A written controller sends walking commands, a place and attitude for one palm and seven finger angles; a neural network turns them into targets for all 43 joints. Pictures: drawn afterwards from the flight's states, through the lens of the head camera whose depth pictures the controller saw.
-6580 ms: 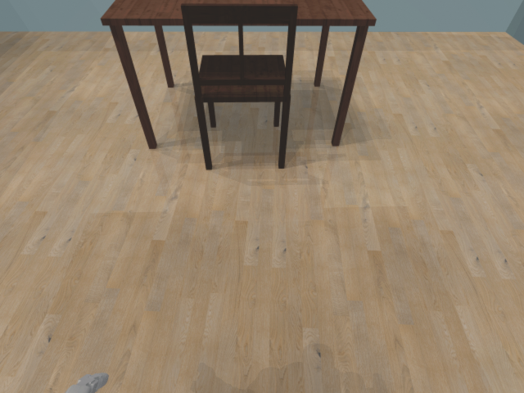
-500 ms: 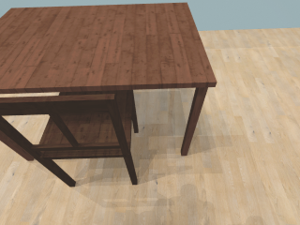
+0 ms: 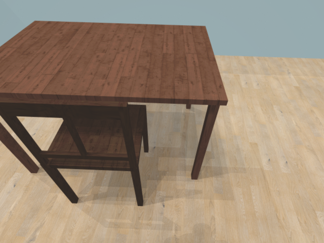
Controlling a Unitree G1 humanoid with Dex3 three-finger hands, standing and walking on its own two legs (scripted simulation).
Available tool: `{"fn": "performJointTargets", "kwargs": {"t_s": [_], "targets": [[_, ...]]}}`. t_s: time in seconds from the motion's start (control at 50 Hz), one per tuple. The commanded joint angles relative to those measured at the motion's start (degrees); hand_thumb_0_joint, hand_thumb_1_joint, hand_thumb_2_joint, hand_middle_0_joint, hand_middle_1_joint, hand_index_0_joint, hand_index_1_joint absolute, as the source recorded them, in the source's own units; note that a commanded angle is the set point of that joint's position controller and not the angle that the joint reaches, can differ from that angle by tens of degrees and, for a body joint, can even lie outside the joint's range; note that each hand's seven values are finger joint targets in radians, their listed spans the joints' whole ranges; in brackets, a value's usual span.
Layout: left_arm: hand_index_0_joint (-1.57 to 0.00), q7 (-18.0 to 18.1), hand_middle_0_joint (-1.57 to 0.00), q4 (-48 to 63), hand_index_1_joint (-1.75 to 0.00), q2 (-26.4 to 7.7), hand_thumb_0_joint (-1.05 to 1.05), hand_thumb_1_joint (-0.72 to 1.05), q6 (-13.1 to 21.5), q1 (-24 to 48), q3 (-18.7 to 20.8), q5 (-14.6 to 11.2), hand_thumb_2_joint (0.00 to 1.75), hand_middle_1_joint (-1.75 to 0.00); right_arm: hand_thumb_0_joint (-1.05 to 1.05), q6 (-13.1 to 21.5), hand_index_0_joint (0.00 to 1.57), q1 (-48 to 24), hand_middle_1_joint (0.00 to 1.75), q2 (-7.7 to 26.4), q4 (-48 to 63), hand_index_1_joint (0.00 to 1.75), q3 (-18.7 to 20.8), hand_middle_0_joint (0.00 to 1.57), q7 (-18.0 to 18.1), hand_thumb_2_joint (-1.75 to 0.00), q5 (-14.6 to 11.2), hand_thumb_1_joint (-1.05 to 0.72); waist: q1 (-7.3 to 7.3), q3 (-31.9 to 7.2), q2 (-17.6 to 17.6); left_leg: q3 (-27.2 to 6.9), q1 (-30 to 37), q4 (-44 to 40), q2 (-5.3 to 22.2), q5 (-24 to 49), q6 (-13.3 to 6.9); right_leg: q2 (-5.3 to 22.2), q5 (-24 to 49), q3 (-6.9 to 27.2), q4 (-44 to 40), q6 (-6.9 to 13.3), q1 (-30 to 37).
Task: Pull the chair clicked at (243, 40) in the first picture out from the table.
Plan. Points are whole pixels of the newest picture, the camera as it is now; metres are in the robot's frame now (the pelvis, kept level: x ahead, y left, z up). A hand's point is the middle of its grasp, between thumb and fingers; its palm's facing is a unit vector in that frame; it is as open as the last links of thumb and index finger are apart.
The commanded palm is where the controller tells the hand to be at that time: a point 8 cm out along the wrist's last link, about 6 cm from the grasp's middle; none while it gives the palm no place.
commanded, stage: come to a stop and stand still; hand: left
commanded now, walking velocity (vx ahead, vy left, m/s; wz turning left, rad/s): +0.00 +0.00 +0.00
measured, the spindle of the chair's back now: (75, 136) +0.50 +0.37 -0.12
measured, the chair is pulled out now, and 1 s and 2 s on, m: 0.00 0.00 0.00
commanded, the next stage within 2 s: look again from close up in 0.54 s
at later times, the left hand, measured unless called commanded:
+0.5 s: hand out of the picture -0.03 +0.17 -0.18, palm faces +0.06 -0.99 -0.16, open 7.3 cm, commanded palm none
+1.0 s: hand out of the picture +0.02 +0.22 -0.17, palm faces +0.04 -0.97 -0.23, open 7.3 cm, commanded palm none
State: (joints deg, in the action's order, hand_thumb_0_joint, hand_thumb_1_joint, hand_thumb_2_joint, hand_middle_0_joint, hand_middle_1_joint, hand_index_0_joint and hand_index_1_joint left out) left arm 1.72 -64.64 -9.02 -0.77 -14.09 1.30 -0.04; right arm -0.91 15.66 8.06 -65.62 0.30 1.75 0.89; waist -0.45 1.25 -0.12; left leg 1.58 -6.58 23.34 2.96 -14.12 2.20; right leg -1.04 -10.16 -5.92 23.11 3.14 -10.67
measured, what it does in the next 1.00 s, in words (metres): stands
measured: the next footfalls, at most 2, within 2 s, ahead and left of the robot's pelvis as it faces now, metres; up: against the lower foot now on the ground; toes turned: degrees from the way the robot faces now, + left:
none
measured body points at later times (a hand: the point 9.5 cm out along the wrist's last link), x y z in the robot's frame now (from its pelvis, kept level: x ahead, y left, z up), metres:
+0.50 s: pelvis -0.01 +0.02 +0.00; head -0.01 +0.02 +0.45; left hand -0.03 +0.23 -0.16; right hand -0.07 -0.17 -0.16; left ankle -0.01 +0.14 -0.74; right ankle +0.03 -0.08 -0.74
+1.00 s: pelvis +0.01 +0.04 +0.00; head -0.01 +0.02 +0.44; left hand +0.02 +0.27 -0.15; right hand +0.00 -0.17 -0.17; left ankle -0.01 +0.14 -0.74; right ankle +0.03 -0.08 -0.74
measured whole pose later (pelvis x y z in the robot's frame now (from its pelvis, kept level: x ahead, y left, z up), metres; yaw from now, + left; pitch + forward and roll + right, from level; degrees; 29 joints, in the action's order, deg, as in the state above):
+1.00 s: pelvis +0.01 +0.04 +0.00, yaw +0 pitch -2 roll +1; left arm 2.2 -63.1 -7.8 1.3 -17.1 -0.3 0.4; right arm 1.8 19.4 9.0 -61.5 -1.2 1.2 0.9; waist 0.3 -0.8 -2.5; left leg 3.4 -8.5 26.5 -1.2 -16.6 -1.5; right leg 3.2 -13.3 -3.7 29.0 -0.3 -14.1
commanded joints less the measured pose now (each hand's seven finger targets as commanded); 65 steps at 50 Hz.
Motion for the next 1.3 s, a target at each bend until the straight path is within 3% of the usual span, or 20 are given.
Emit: {"fn": "performJointTargets", "kwargs": {"t_s": [0.0,0.1,0.26,0.44,0.6,0.62,0.64,0.66,0.7,0.8,0.86,0.96,1.28], "targets": [[-0.20,0.04,-0.20,1.48,-0.30,-5.80,0.00,0.90,0.82,-2.32,0.50,0.45,0.90,-0.30,0.00,0.17,0.20,4.85,0.30,3.94,1.06,0.30,0.63,0.20,0.27,-0.90,0.08,-0.90,0.42,6.21,1.63,-1.74,-5.09,-5.35,2.03,-3.58,-2.66,7.77,-12.63,10.31,-11.00,-1.94,-3.23],[-0.20,0.15,-0.20,1.29,-0.30,-4.92,0.00,0.90,0.90,-4.00,0.56,0.45,0.90,-0.30,0.00,0.29,0.20,7.02,0.30,3.45,0.98,0.30,0.58,0.20,0.24,-0.90,0.14,-0.90,0.50,5.70,1.31,-1.74,-5.47,-5.49,1.74,-4.78,-3.00,7.50,-14.38,10.25,-11.05,-2.03,-4.29],[-0.20,0.33,-0.20,0.28,-0.30,-3.05,0.00,0.90,1.30,-6.71,0.38,0.43,0.90,-0.30,0.00,1.16,0.20,9.20,0.30,2.54,0.63,0.30,0.37,0.20,0.40,-0.90,0.03,-0.90,0.33,4.00,0.16,-2.89,-7.49,-6.58,2.28,-4.42,-3.27,7.27,-9.44,9.16,-7.90,-1.96,-2.41],[-0.20,0.58,-0.20,-0.35,-0.30,-1.76,0.00,0.90,1.34,-8.20,0.05,0.59,0.90,-0.30,0.00,1.64,0.20,10.25,0.30,1.79,0.20,0.30,0.34,0.20,0.50,-0.90,-0.12,-0.90,-0.14,5.98,0.08,-4.26,-10.17,-8.09,2.78,-5.64,-3.58,6.94,-6.02,7.91,-5.33,-2.12,-2.03],[-0.20,0.74,-0.20,-0.23,-0.30,-1.65,0.00,0.90,1.66,-8.16,-0.19,0.65,0.90,-0.30,0.00,2.10,0.20,10.14,0.30,1.84,0.43,0.30,0.48,0.20,0.52,-0.90,-0.34,-0.90,0.04,4.70,-0.02,-4.36,-8.36,-7.61,3.22,-1.83,-3.63,6.99,-1.13,7.21,-3.90,-2.08,-1.30],[-0.20,2.74,-0.20,-1.15,-0.30,-3.98,0.00,0.90,2.80,-11.33,-0.97,1.31,0.90,-0.30,0.00,3.13,0.20,1.24,0.30,4.71,5.06,0.30,0.20,0.20,-0.38,-0.90,-0.39,-0.90,-2.60,6.41,-1.47,0.02,-12.24,4.81,3.57,2.36,-1.80,9.89,13.33,8.48,-0.62,-1.32,-1.84],[-0.20,2.06,-0.20,1.22,-0.30,-6.38,0.00,0.90,3.33,-9.23,-0.48,1.00,0.90,-0.30,0.00,2.25,0.20,5.56,0.30,1.96,6.40,0.30,0.26,0.20,-0.51,-0.90,-0.24,-0.90,0.99,-0.40,-1.79,-1.40,-9.71,4.92,-0.23,-6.46,-1.86,12.29,-3.57,12.66,-3.76,0.33,-2.13],[-0.20,1.47,-0.20,2.18,-0.30,-5.83,0.00,0.90,3.29,-6.78,-0.30,1.09,0.90,-0.30,0.00,2.41,0.20,7.86,0.30,1.47,5.36,0.30,0.24,0.20,-0.56,-0.90,0.14,-0.90,1.92,0.74,-3.13,-2.03,-7.90,2.77,-0.02,-4.34,-2.67,11.25,-13.50,11.99,-3.36,1.24,-6.29],[-0.20,0.97,-0.20,3.33,-0.30,-5.11,0.00,0.90,3.18,-5.89,-0.49,1.05,0.90,-0.30,0.00,2.86,0.20,10.43,0.30,2.19,5.85,0.30,0.05,0.20,-0.68,-0.90,0.35,-0.90,2.12,-1.95,-4.25,-3.47,-7.89,1.18,1.55,-1.42,-3.47,8.33,-10.79,8.38,-0.16,0.48,-5.46],[-0.20,0.40,-0.20,3.25,-0.30,-3.07,0.00,0.90,2.65,-5.63,-1.12,0.95,0.90,-0.30,0.00,3.13,0.20,8.06,0.30,4.08,6.95,0.30,-0.08,0.20,-0.36,-0.90,-0.07,-0.90,0.80,5.00,-0.15,-6.57,-13.68,-4.68,3.04,-3.12,-4.80,6.32,-5.77,6.65,1.43,-0.64,-3.22],[-0.20,0.38,-0.20,3.03,-0.30,-3.02,0.00,0.90,2.69,-6.15,-1.22,0.77,0.90,-0.30,0.00,3.43,0.20,7.99,0.30,4.95,6.43,0.30,-0.35,0.20,-0.26,-0.90,-0.08,-0.90,0.60,5.86,0.64,-6.14,-12.38,-5.43,2.80,-0.15,-4.76,6.60,-2.46,6.84,1.37,-0.79,-2.54],[-0.20,0.36,-0.20,3.19,-0.30,-3.95,0.00,0.90,2.74,-5.99,-0.98,0.58,0.90,-0.30,0.00,3.64,0.20,7.46,0.30,5.59,5.49,0.30,-0.63,0.20,-0.08,-0.90,-0.10,-0.90,0.38,3.99,0.58,-4.78,-8.84,-4.85,2.52,5.44,-4.46,7.28,1.93,6.95,1.22,-0.93,-0.66],[-0.20,0.26,-0.20,2.39,-0.30,-5.34,0.00,0.90,2.95,-5.31,-0.84,0.49,0.90,-0.30,0.00,3.24,0.20,5.36,0.30,5.41,2.51,0.30,-0.62,0.20,0.03,-0.90,-0.18,-0.90,0.44,1.12,1.06,-3.08,-4.65,-3.84,2.32,7.19,-3.66,8.38,7.29,7.73,-0.30,-0.74,1.60]]}}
